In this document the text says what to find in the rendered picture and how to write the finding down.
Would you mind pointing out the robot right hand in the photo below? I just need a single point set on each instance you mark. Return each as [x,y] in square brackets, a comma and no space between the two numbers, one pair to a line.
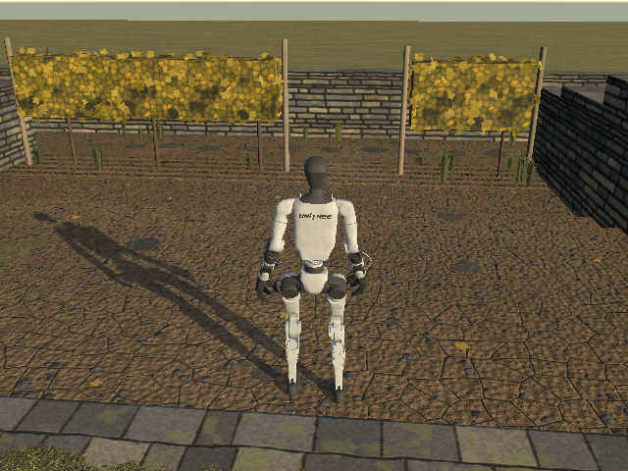
[355,282]

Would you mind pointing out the left robot forearm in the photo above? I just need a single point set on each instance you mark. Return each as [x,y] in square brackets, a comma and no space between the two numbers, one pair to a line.
[268,263]

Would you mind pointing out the robot left shin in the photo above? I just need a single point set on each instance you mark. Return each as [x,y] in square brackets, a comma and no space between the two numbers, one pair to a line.
[292,350]

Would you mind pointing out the left robot upper arm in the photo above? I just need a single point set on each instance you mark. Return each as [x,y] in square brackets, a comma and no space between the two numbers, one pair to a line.
[284,207]

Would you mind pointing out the right robot forearm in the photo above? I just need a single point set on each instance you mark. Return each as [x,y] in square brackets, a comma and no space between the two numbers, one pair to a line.
[357,262]

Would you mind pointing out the right robot upper arm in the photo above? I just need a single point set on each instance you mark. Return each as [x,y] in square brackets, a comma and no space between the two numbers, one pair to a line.
[346,209]

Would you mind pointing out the robot left hand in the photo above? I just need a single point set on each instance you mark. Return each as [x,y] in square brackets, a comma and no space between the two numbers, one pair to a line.
[260,288]

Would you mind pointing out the right robot foot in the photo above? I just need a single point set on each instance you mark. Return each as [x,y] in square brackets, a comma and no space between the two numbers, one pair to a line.
[338,395]

